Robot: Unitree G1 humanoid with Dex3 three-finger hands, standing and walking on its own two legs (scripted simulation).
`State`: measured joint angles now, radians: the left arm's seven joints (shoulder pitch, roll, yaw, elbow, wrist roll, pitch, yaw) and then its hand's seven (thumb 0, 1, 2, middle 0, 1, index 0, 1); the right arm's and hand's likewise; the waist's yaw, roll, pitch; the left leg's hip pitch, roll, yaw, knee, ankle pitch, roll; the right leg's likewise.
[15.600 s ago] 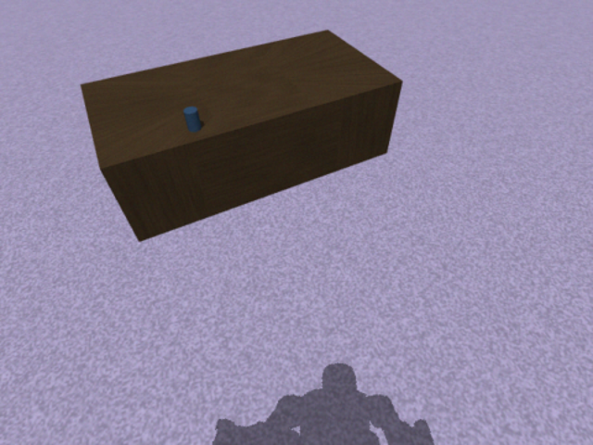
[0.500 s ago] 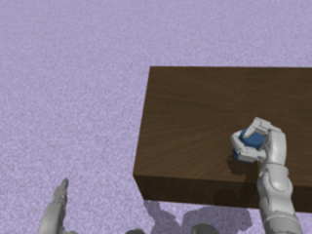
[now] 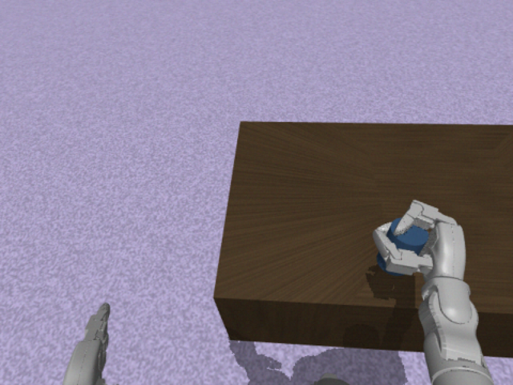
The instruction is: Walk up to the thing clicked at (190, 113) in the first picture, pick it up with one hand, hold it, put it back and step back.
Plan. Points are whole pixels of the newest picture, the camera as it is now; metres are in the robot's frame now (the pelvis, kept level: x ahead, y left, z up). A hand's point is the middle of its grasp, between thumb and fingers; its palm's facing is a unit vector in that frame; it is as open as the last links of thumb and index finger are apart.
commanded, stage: hold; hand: right
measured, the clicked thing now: (400, 247) +0.33 -0.19 +0.02
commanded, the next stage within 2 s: none
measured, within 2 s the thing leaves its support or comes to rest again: neither
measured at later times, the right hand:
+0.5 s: hand (404, 241) +0.33 -0.19 +0.05, palm faces +0.18 +0.98 +0.01, open 5.1 cm
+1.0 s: hand (397, 243) +0.32 -0.18 +0.05, palm faces +0.17 +0.99 +0.02, open 5.1 cm
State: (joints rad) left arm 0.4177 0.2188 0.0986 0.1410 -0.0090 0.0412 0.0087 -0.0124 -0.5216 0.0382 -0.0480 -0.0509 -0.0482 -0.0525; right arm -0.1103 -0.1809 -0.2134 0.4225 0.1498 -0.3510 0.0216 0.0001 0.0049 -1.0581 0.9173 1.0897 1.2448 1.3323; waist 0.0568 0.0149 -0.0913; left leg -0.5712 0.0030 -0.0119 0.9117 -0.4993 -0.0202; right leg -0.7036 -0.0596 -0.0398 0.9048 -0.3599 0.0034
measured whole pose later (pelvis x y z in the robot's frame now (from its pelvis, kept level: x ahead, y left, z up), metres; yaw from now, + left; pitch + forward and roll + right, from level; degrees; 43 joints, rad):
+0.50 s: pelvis -0.01 +0.00 +0.01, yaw +0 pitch +8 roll +1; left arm 0.38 0.21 0.10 0.22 -0.01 0.01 0.03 -0.01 -0.52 0.04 -0.05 -0.05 -0.05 -0.05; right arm -0.11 -0.18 -0.21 0.43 0.16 -0.35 0.02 0.00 0.00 -1.06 0.92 1.09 1.24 1.33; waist 0.05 0.02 -0.07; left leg -0.53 0.01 -0.02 0.87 -0.47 -0.02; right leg -0.66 -0.05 -0.05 0.86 -0.33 0.00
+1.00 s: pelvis -0.01 +0.00 +0.01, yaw +0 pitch +7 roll +1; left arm 0.38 0.22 0.10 0.24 -0.01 0.01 0.03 -0.01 -0.52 0.04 -0.05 -0.06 -0.05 -0.05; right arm -0.10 -0.16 -0.20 0.44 0.15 -0.36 0.01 0.00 0.00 -1.06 0.92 1.09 1.25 1.33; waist 0.05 0.02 -0.07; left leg -0.52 0.01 -0.02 0.86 -0.47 -0.02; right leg -0.64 -0.06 -0.04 0.84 -0.33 0.00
